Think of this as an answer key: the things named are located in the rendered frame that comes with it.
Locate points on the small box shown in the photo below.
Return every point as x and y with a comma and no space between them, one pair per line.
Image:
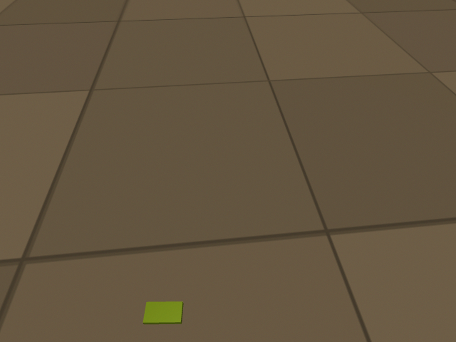
163,312

